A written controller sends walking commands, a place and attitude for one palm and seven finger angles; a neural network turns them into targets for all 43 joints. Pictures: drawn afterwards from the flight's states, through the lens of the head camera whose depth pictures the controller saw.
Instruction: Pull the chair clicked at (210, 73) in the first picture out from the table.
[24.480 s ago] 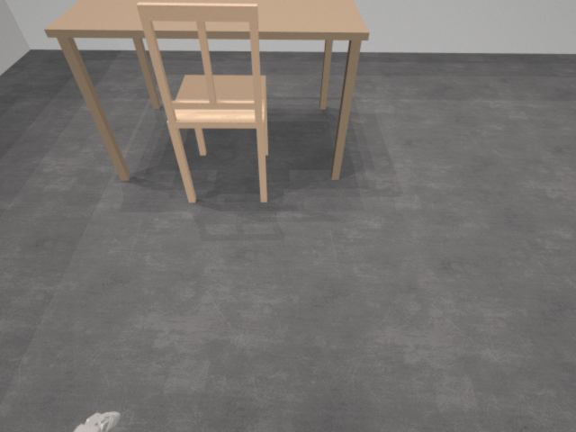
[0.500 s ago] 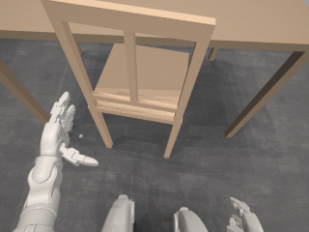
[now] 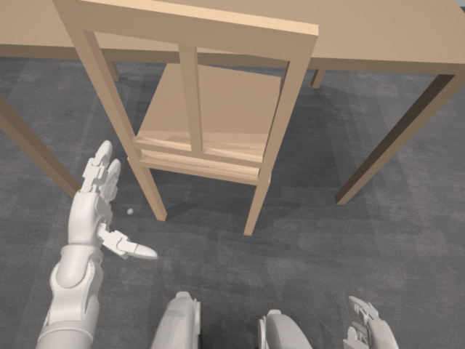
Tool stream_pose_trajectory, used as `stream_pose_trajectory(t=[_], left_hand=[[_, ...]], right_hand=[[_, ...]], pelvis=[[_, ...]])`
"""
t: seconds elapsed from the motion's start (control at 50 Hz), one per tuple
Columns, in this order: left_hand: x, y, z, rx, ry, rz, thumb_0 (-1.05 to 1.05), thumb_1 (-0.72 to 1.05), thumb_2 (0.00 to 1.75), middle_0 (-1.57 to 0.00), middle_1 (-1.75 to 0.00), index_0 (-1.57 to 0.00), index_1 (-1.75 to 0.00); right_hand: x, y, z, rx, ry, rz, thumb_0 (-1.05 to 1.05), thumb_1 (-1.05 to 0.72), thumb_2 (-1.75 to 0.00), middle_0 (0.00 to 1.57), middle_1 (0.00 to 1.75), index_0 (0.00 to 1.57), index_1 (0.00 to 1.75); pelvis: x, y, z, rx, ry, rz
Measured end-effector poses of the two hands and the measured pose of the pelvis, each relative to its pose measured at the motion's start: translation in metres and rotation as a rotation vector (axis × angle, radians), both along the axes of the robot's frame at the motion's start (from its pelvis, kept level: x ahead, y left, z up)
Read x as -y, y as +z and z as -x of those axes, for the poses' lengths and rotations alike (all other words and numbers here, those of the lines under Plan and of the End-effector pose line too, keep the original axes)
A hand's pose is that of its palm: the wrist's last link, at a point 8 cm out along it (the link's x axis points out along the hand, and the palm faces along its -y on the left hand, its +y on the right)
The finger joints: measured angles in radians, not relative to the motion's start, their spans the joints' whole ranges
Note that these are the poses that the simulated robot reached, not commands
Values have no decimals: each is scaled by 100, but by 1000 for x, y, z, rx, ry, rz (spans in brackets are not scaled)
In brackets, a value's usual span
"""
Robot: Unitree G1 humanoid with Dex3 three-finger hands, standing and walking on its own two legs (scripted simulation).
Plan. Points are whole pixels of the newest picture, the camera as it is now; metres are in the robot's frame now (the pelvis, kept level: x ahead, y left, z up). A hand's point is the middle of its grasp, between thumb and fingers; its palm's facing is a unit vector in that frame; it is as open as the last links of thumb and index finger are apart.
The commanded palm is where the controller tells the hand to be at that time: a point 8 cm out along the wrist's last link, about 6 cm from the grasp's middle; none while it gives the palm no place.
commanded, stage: aim the fingers beside a spindle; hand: left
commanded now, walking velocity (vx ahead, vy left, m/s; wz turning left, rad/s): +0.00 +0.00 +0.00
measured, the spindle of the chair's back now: (193, 106) +0.55 +0.10 +0.03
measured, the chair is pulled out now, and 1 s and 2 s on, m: -0.05 -0.05 -0.05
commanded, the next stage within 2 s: push the fingers through the gap in 0.34 s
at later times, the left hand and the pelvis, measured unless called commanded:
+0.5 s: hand (110, 201) +0.34 +0.21 +0.03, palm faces +0.10 -0.99 -0.07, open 16.9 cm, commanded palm +0.32 +0.24 +0.02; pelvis +0.00 -0.01 +0.00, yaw +0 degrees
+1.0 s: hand (121, 181) +0.38 +0.20 +0.02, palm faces +0.05 -1.00 -0.03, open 16.9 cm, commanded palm +0.37 +0.25 +0.02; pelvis +0.00 +0.00 +0.00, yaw +0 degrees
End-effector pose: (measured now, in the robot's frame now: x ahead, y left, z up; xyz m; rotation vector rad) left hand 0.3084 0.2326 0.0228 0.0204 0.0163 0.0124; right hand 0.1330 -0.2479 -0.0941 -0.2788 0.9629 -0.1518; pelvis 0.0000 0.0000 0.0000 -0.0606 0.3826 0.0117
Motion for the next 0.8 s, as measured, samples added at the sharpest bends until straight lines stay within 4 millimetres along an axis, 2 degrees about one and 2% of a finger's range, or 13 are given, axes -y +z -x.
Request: stream_pose_trajectory(t=[0.08, 0.14, 0.18, 0.24, 0.32, 0.36, 0.42, 0.5, 0.6, 0.7, 0.8], left_hand=[[-18, 14, -7, 69, 72, -45, -1, -50, 30, -6, -8, -7, -8], [-27, 8, -13, 30, 78, -46, -1, -50, 30, -6, -8, -7, -8], [-24, -2, -14, -22, 43, -25, -1, -50, 30, -5, -8, -6, -8], [-7, -14, -11, -76, -25, 8, -1, -50, 30, -5, -8, -6, -8], [10, -6, -6, -31, -39, 15, -1, -50, 30, -6, -8, -6, -8], [6, 4, -7, 16, -2, -6, -1, -50, 30, -6, -8, -7, -8], [-12, 14, -9, 58, 68, -45, -1, -50, 30, -6, -8, -7, -8], [-30, 9, -9, 9, 89, -55, -1, -50, 30, -6, -8, -7, -8], [-19, -5, -8, -52, 8, -10, -1, -50, 30, -5, -8, -6, -8], [-6, 0, -26, 20, -6, -1, -1, -50, 30, -6, -8, -6, -8], [-13, 4, -49, 44, 29, -18, -1, -50, 30, -6, -8, -7, -8]], right_hand=[[1, -2, 0, -6, 12, -2, 1, -90, -90, 20, 30, 20, 30], [2, -5, 0, -13, 17, -8, 1, -90, -90, 20, 30, 20, 30], [3, -6, 0, -15, 14, -11, 1, -90, -90, 20, 30, 20, 30], [4, -6, -1, -14, 4, -7, 1, -90, -90, 20, 30, 20, 30], [4, -2, -2, -2, -8, -1, 1, -90, -90, 20, 30, 20, 30], [3, -1, -3, 3, -7, -3, 1, -90, -90, 20, 30, 20, 30], [1, -1, -4, 4, 3, -15, 1, -90, -90, 20, 30, 20, 30], [0, -4, -5, -3, 14, -29, 1, -90, -90, 20, 30, 20, 30], [3, -5, -4, -8, 15, -7, 1, -90, -90, 20, 30, 20, 30], [6, -5, 0, -11, 11, 24, 1, -90, -90, 20, 30, 20, 30], [8, -8, 10, -34, -9, 21, 1, -90, -90, 20, 30, 20, 30]], pelvis=[[3, -1, 0, 0, 4, -1], [4, -3, 0, -5, 10, 2], [4, -4, 0, -7, 13, 4], [2, -3, -1, -10, 11, 4], [1, -1, -3, -6, 1, -2], [2, 1, -3, -3, -4, -5], [4, 0, -3, -1, -3, -8], [5, -1, -2, -2, 5, -4], [4, -1, -1, -2, 14, 4], [3, -4, 1, -9, 10, 5], [3, -7, 3, -19, 0, 3]])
